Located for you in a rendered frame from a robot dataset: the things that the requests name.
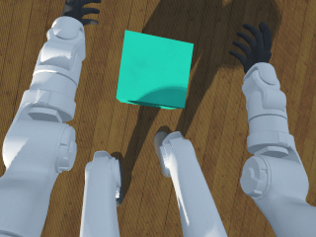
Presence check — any right robot upper arm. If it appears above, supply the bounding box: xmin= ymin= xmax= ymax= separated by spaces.
xmin=240 ymin=155 xmax=316 ymax=237

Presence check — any carton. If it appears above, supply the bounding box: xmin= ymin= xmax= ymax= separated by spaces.
xmin=116 ymin=30 xmax=194 ymax=110

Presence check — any right robot forearm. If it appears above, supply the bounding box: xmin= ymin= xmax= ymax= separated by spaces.
xmin=242 ymin=62 xmax=309 ymax=195

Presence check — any robot right hand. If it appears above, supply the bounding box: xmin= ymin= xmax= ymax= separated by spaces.
xmin=228 ymin=21 xmax=273 ymax=74

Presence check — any right robot thigh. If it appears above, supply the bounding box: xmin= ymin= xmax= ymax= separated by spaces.
xmin=159 ymin=137 xmax=228 ymax=237

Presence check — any robot left hand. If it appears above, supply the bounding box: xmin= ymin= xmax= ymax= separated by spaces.
xmin=61 ymin=0 xmax=102 ymax=27

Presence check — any left robot upper arm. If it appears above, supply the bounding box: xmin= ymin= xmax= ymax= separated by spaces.
xmin=0 ymin=118 xmax=77 ymax=237

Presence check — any robot right shin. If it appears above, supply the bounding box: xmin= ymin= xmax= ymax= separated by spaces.
xmin=161 ymin=131 xmax=196 ymax=154

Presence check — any left robot forearm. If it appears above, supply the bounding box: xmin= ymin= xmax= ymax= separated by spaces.
xmin=2 ymin=16 xmax=86 ymax=166

